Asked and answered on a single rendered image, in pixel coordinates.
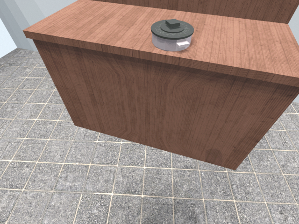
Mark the pot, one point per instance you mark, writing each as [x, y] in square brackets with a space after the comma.
[171, 45]

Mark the knob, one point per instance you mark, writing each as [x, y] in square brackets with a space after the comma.
[172, 23]

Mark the lid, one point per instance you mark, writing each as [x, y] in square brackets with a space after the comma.
[162, 30]

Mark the table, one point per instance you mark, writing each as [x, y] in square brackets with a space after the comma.
[212, 101]

